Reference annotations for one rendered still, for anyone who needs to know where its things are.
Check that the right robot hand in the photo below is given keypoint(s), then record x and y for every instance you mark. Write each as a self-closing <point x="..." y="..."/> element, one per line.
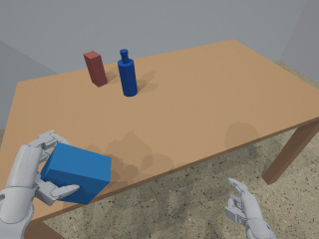
<point x="246" y="207"/>

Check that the left robot hand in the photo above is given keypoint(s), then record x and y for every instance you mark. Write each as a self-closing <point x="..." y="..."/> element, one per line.
<point x="24" y="172"/>

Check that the table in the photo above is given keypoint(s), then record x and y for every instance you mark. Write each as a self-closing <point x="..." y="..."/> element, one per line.
<point x="192" y="105"/>

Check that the robot left forearm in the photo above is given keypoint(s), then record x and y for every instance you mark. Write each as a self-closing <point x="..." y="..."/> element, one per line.
<point x="16" y="211"/>

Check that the sponge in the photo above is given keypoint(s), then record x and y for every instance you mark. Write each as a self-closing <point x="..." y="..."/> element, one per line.
<point x="70" y="165"/>

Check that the robot right forearm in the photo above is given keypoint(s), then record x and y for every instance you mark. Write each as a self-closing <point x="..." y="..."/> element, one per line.
<point x="257" y="228"/>

